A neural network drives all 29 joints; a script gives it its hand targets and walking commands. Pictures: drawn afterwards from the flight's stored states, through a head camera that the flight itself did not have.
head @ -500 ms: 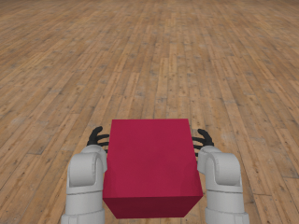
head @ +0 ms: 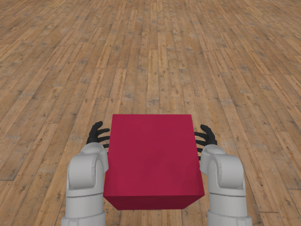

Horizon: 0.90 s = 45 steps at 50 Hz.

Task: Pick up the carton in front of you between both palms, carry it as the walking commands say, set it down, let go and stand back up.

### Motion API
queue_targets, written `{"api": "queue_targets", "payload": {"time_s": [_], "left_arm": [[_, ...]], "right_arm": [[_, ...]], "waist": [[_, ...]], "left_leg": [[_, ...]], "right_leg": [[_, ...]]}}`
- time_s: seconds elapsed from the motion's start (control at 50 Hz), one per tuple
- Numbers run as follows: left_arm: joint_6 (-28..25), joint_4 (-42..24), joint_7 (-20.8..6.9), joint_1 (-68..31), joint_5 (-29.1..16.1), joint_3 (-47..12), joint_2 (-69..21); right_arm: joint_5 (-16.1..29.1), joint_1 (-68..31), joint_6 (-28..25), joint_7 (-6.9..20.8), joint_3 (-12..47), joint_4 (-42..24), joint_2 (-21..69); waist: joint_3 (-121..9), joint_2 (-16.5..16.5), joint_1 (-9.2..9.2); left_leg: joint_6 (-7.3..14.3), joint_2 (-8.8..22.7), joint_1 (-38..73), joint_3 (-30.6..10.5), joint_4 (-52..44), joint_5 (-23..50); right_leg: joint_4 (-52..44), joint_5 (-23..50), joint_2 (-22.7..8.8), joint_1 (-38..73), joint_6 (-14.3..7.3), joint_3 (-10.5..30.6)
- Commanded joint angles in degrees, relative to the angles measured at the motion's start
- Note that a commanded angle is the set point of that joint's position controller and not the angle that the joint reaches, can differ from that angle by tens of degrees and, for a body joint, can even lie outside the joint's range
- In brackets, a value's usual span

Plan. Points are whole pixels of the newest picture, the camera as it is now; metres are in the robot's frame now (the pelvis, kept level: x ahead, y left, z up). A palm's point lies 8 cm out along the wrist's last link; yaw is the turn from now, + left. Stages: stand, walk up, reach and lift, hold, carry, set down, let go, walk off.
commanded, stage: carry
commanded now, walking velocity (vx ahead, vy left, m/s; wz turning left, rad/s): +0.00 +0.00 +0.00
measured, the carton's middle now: (151, 166) +0.31 -0.01 -0.02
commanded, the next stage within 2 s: hold in 1.78 s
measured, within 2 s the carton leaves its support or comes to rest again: neither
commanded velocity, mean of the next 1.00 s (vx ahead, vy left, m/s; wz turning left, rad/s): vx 0.00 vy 0.00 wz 0.00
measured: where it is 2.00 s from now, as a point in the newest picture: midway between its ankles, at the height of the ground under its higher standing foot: outside the picture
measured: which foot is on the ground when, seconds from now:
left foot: down 0.00-1.00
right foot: down 0.00-1.00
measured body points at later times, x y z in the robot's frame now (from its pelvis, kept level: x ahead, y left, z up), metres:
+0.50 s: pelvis +0.07 -0.01 -0.01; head +0.04 -0.01 +0.44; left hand +0.37 +0.14 +0.07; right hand +0.37 -0.15 +0.06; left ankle +0.05 +0.08 -0.74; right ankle -0.01 -0.11 -0.74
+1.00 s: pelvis +0.04 -0.01 -0.01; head +0.00 -0.01 +0.44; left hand +0.34 +0.15 +0.03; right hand +0.34 -0.15 +0.03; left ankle +0.05 +0.08 -0.74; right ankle -0.01 -0.11 -0.74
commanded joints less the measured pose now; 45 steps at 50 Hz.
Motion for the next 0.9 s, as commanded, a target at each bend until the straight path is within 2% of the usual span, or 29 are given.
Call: {"api": "queue_targets", "payload": {"time_s": [0.0,0.02,0.04,0.08,0.1,0.14,0.16,0.18,0.22,0.24,0.28,0.34,0.36,0.38,0.4,0.44,0.48,0.54,0.56,0.58,0.6,0.64,0.66,0.68,0.72,0.76,0.8,0.84,0.88], "left_arm": [[2.47,1.86,-23.30,-21.69,-23.76,-37.60,-61.21],[3.04,2.86,-23.50,-23.71,-23.73,-37.07,-60.35],[3.40,4.17,-23.43,-23.21,-23.73,-36.40,-60.12],[3.96,5.45,-23.78,-22.72,-23.93,-35.35,-59.46],[4.24,8.05,-24.01,-22.44,-23.12,-35.26,-59.70],[4.37,8.12,-24.20,-24.38,-23.98,-34.90,-59.84],[4.53,8.48,-24.38,-24.23,-23.27,-34.49,-59.85],[4.52,9.56,-24.43,-25.06,-23.59,-33.78,-59.51],[4.20,9.56,-24.65,-25.72,-23.62,-34.23,-60.10],[3.97,8.29,-24.79,-26.73,-24.21,-34.15,-60.46],[3.81,9.18,-24.96,-27.97,-25.04,-34.27,-61.22],[3.40,6.02,-24.65,-29.92,-26.45,-35.95,-62.14],[3.46,6.37,-24.57,-29.72,-26.58,-35.64,-62.40],[3.24,6.28,-24.68,-28.26,-26.14,-36.34,-61.71],[3.06,7.39,-24.55,-27.26,-25.48,-35.66,-61.48],[2.50,8.05,-24.71,-25.77,-24.63,-35.28,-62.12],[1.36,8.79,-25.24,-25.94,-25.32,-36.23,-62.57],[-1.10,10.48,-26.00,-25.12,-23.99,-35.95,-62.38],[-2.00,12.32,-26.20,-23.47,-22.57,-34.74,-61.92],[-3.34,11.13,-26.49,-22.72,-22.55,-35.51,-61.96],[-4.39,11.92,-26.58,-24.19,-21.73,-34.90,-61.94],[-6.26,12.91,-26.93,-22.43,-21.24,-34.65,-61.92],[-7.28,13.58,-27.07,-21.90,-20.84,-33.89,-61.71],[-8.29,13.83,-27.23,-21.76,-20.54,-33.56,-61.79],[-10.35,14.42,-27.34,-22.38,-20.30,-34.03,-61.14],[-12.35,14.75,-27.57,-21.14,-19.36,-33.51,-60.14],[-14.29,18.04,-27.55,-19.07,-17.26,-31.60,-59.60],[-16.61,19.56,-27.84,-18.33,-15.23,-30.40,-59.42],[-19.03,20.21,-27.95,-19.25,-13.77,-29.70,-58.33]], "right_arm": [[25.33,-30.75,0.70,25.48,39.02,-3.21,57.57],[25.33,-31.95,1.03,25.65,38.44,-2.10,57.71],[25.08,-30.92,1.66,25.90,37.53,-0.14,56.79],[24.91,-30.53,2.26,26.03,37.24,2.49,56.73],[24.86,-32.78,2.32,26.01,36.84,1.83,57.07],[24.38,-32.53,2.64,25.88,36.15,4.57,56.56],[24.52,-33.34,2.64,25.88,35.92,4.81,57.29],[24.20,-33.54,2.57,25.82,35.67,5.55,57.13],[24.30,-33.76,2.22,25.87,35.31,7.26,58.58],[24.65,-33.69,1.80,25.74,36.01,6.75,58.66],[24.75,-34.78,1.47,25.49,35.84,6.51,58.96],[25.01,-35.05,0.70,24.91,36.23,4.01,59.59],[24.90,-35.54,0.43,24.77,36.99,2.37,59.50],[24.83,-34.72,0.55,24.84,36.60,2.68,59.68],[25.31,-34.07,0.45,25.02,36.94,3.73,59.94],[24.54,-33.40,-0.27,25.44,37.69,3.77,59.19],[24.74,-33.21,-1.39,25.65,37.86,4.50,59.80],[22.82,-31.35,-3.75,26.49,37.43,7.33,60.45],[22.24,-30.83,-4.86,26.68,37.80,8.15,60.37],[22.45,-30.55,-5.66,26.88,37.50,7.40,60.93],[21.88,-30.49,-6.80,27.16,37.25,9.65,61.31],[20.48,-28.82,-9.13,27.16,36.35,9.31,60.12],[20.73,-29.53,-10.06,27.43,36.35,8.87,59.88],[20.53,-29.17,-10.91,27.65,35.86,10.34,59.94],[19.42,-29.11,-13.18,27.64,35.53,10.14,58.76],[19.06,-28.64,-14.96,27.58,35.21,11.00,58.70],[16.97,-27.05,-16.89,27.67,33.53,13.10,57.26],[15.00,-26.65,-19.23,27.75,32.97,13.83,56.68],[13.58,-26.87,-21.50,27.84,31.33,14.99,56.54]], "waist": [[-25.57,-0.23,0.81],[-24.24,-0.55,0.90],[-23.79,1.76,0.84],[-22.35,-1.31,1.18],[-21.12,-0.50,0.80],[-20.52,0.66,1.06],[-20.29,-0.09,1.13],[-19.91,-0.57,1.21],[-20.24,0.93,1.00],[-20.28,0.07,1.05],[-21.97,-0.52,1.22],[-23.34,-0.01,1.19],[-23.02,-0.79,1.24],[-24.04,1.08,1.14],[-24.03,-0.13,1.19],[-23.40,1.99,1.41],[-23.88,1.88,1.13],[-22.91,1.77,1.37],[-22.74,-0.42,1.45],[-22.20,-0.43,1.39],[-21.05,-0.64,1.36],[-20.31,1.41,1.46],[-20.81,0.46,1.63],[-20.48,1.76,1.52],[-20.25,0.37,1.61],[-19.83,-0.40,1.30],[-19.08,1.45,1.61],[-18.80,0.33,1.58],[-18.03,0.37,1.51]], "left_leg": [[-1.98,8.27,10.78,-7.47,-0.75,10.40],[-2.06,8.47,11.73,-8.03,-0.36,13.36],[-1.85,8.80,13.38,-7.67,1.53,17.42],[-2.03,9.06,12.09,-8.57,3.10,21.23],[-2.16,8.54,11.39,-7.91,4.33,23.61],[-2.03,8.61,10.26,-8.53,4.76,21.74],[-2.25,8.37,10.20,-8.43,5.13,20.19],[-2.13,7.94,9.55,-8.52,5.50,21.96],[-2.49,7.60,10.16,-8.11,6.47,23.47],[-2.16,7.74,10.71,-8.79,6.93,25.41],[-2.16,7.53,10.29,-8.39,7.67,24.45],[-2.13,7.01,11.26,-8.58,8.38,24.29],[-2.43,6.61,10.77,-8.01,8.95,23.91],[-2.16,6.72,11.51,-8.48,9.36,24.57],[-1.93,7.31,11.40,-8.76,8.69,25.87],[-1.48,7.60,12.09,-9.61,8.09,26.47],[-1.20,8.46,12.30,-10.12,7.79,27.37],[-1.14,7.88,10.75,-9.55,8.13,25.91],[-1.38,7.63,11.45,-9.73,7.98,22.89],[-1.42,7.18,10.59,-9.68,7.53,21.45],[-1.37,7.51,9.72,-9.77,6.85,19.49],[-1.24,7.62,9.73,-10.10,6.62,19.40],[-1.17,7.42,10.24,-10.04,5.91,17.40],[-1.30,7.47,10.30,-9.98,5.67,18.02],[-1.05,7.96,10.57,-10.40,5.30,18.38],[-1.36,7.54,9.73,-10.13,4.92,15.14],[-1.23,7.64,9.49,-10.47,3.90,15.14],[-1.16,7.82,9.11,-10.87,4.12,15.40],[-1.40,7.57,8.80,-10.47,2.92,11.32]], "right_leg": [[-2.46,19.66,-9.28,10.96,-0.91,6.39],[-0.64,18.64,-9.13,9.57,-0.82,4.79],[-1.23,19.90,-8.13,7.79,-0.18,4.83],[-0.85,22.42,-7.62,8.19,0.02,4.18],[0.59,26.83,-7.47,7.32,-0.10,4.24],[0.67,25.89,-7.61,7.13,-0.49,4.95],[0.71,27.39,-7.95,7.06,-0.65,5.18],[1.43,28.86,-7.56,7.05,-0.71,5.00],[2.45,28.51,-7.23,6.26,-0.64,4.29],[2.73,29.99,-7.22,5.73,-0.87,4.64],[3.08,31.37,-7.22,6.91,-0.95,4.48],[3.54,31.74,-7.11,7.24,-0.92,4.40],[3.66,34.44,-7.18,7.73,-0.84,4.54],[3.96,32.53,-7.16,8.02,-0.79,4.45],[4.03,30.97,-6.87,8.30,-0.85,4.19],[3.87,22.48,-6.21,6.68,-0.64,3.97],[3.67,18.99,-5.87,6.75,-0.39,3.63],[3.47,21.74,-6.40,7.69,-0.26,3.93],[3.27,24.27,-6.70,6.96,-0.78,4.40],[3.10,23.43,-6.94,7.20,-0.91,4.52],[2.52,22.12,-6.69,6.70,-0.99,4.30],[1.82,21.19,-6.76,6.46,-1.25,4.85],[2.04,18.49,-6.79,6.17,-1.33,4.97],[1.94,16.98,-6.68,5.40,-1.45,4.71],[1.72,16.20,-6.72,5.31,-1.44,4.87],[0.94,14.67,-6.26,5.45,-0.99,4.61],[0.52,11.64,-6.34,4.77,-1.29,4.76],[0.44,12.04,-6.24,4.81,-1.25,4.68],[0.01,8.35,-6.35,3.79,-1.26,4.98]]}}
